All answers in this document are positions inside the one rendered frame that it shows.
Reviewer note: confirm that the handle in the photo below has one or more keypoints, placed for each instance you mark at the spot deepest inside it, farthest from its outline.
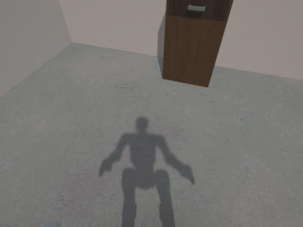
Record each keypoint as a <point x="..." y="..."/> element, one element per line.
<point x="190" y="7"/>

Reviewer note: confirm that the cabinet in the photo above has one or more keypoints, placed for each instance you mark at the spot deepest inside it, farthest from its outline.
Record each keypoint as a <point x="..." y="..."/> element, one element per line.
<point x="191" y="47"/>

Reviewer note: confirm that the drawer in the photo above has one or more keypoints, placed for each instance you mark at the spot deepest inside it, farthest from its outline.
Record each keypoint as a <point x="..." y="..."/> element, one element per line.
<point x="214" y="9"/>

